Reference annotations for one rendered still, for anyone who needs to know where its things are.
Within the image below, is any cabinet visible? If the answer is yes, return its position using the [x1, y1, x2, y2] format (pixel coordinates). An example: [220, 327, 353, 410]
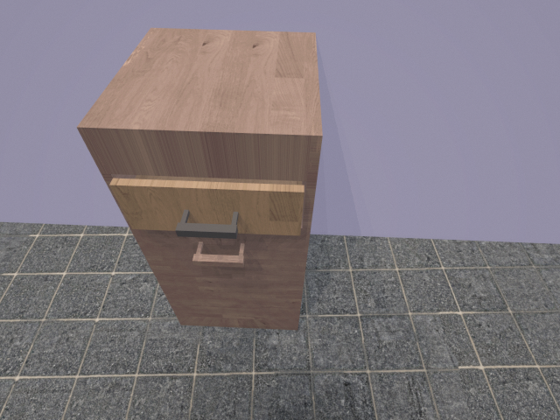
[77, 28, 323, 330]

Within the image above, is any handle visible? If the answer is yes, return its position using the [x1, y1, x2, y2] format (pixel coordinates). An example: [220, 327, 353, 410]
[192, 254, 244, 268]
[175, 210, 239, 239]

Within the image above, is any drawer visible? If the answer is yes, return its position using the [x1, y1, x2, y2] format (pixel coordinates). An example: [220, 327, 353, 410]
[109, 175, 305, 236]

